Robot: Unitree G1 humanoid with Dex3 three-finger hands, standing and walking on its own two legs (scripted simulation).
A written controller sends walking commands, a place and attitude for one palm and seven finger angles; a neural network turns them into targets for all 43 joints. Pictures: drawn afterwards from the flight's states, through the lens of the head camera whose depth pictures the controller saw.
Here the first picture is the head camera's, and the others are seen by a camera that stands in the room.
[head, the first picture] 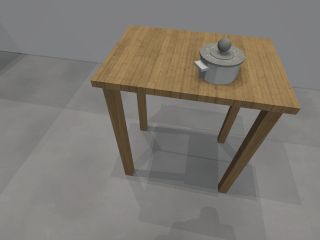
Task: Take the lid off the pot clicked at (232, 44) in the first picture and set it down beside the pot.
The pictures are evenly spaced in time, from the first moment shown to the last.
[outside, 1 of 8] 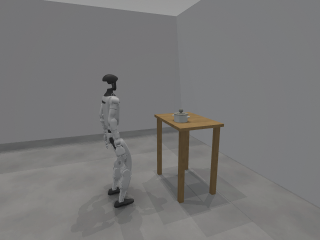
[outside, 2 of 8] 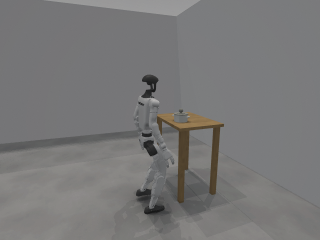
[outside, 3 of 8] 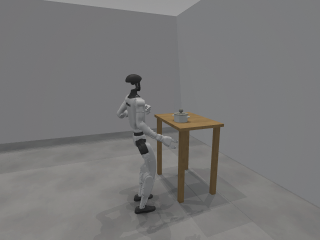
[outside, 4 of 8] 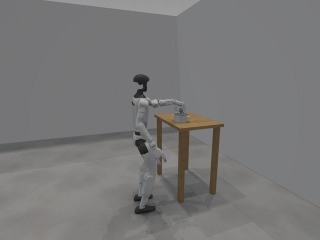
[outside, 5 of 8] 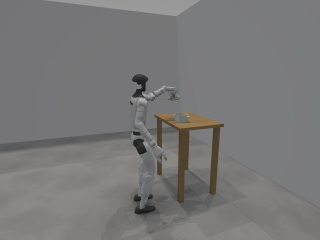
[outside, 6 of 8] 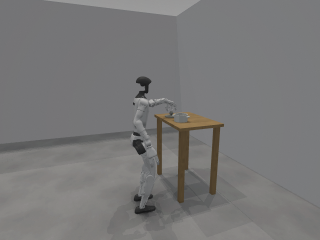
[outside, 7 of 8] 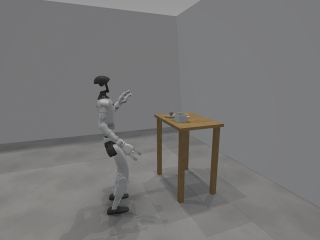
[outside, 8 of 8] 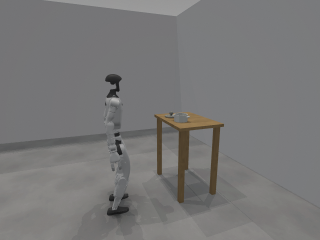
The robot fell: no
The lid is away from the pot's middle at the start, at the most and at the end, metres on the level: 0.00 0.25 0.24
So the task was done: yes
